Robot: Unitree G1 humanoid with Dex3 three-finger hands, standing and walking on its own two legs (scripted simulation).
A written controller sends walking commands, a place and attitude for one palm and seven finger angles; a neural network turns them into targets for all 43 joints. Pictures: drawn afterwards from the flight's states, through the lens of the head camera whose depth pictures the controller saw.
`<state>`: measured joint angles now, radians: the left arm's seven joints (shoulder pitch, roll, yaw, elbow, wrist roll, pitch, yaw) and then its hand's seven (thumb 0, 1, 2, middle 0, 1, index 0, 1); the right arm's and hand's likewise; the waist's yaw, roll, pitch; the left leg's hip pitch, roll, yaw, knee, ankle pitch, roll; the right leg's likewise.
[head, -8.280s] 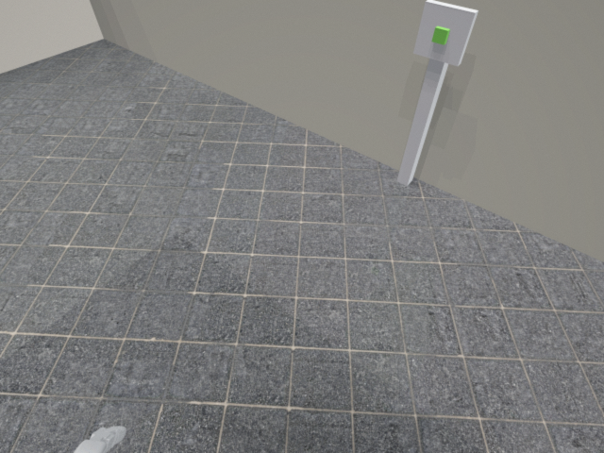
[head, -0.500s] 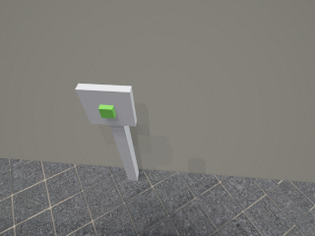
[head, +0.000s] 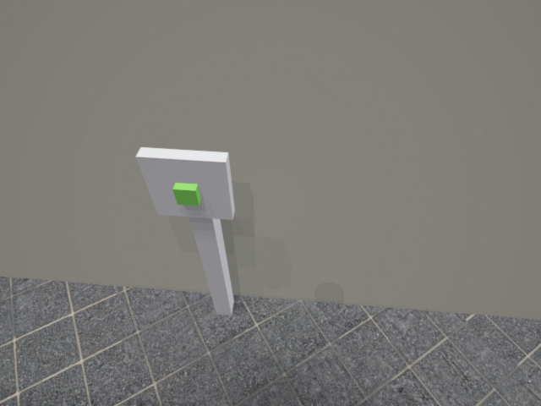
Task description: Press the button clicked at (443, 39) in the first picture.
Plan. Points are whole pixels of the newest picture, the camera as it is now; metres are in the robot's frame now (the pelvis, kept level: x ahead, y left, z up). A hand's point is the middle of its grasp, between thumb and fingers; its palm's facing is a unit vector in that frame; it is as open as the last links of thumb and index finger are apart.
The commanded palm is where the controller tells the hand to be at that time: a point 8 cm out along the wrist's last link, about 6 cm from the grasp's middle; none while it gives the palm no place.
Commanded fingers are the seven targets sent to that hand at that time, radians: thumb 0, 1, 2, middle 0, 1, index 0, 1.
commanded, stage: look again from close up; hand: left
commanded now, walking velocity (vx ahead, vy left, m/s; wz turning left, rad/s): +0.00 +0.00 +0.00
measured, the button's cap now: (187, 193) +0.52 +0.22 -0.04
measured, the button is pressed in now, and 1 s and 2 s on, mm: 0 0 0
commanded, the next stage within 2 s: raise the hand and make a fist in 0.56 s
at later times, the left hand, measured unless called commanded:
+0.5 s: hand out of the picture +0.03 +0.18 -0.17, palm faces +0.02 -0.97 -0.24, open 7.3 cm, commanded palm none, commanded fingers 0.00 0.90 0.90 -0.20 -0.30 -0.20 -0.30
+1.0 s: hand (180, 353) +0.20 +0.15 -0.03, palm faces +0.02 -1.00 +0.01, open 6.0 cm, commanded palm +0.13 +0.22 -0.07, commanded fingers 0.00 0.90 0.90 -0.69 -0.84 -0.69 -0.84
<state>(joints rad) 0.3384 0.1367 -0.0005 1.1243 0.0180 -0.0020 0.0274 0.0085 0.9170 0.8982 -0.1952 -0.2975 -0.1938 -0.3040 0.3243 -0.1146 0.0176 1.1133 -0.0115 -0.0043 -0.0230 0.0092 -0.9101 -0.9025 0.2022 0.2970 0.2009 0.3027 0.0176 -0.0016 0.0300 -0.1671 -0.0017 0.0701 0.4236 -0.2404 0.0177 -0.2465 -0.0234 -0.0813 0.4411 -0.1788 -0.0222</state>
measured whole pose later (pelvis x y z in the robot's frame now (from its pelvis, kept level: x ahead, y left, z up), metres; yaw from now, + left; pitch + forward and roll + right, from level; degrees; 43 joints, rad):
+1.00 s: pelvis +0.00 -0.01 -0.06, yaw +0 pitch +9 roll +2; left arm 0.38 0.14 0.12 0.22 -0.23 -0.60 -0.27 0.01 0.92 0.90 -0.43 -0.56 -0.43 -0.57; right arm 0.14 -0.28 -0.08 0.58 0.01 -0.29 0.01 0.02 -0.91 -0.90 0.20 0.30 0.20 0.30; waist -0.02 -0.05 -0.11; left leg -0.62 0.01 0.07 0.92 -0.46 0.00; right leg -0.71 -0.04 -0.08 0.95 -0.40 -0.05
